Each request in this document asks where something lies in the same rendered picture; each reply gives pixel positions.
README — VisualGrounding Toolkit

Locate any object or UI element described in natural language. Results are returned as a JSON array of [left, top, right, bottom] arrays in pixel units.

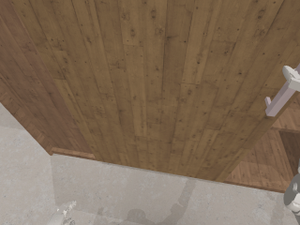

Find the wardrobe door
[[11, 0, 300, 183], [0, 0, 93, 154]]

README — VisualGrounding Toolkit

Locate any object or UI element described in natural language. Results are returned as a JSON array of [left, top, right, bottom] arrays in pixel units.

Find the right robot hand
[[282, 66, 300, 92]]

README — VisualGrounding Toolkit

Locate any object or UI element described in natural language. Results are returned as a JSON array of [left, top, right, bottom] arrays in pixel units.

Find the robot right upper arm
[[283, 173, 300, 225]]

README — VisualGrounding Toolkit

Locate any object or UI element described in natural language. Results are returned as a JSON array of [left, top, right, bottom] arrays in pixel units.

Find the left robot hand
[[46, 200, 77, 225]]

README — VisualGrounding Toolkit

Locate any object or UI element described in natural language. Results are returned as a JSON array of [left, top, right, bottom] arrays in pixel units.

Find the handle
[[265, 64, 300, 117]]

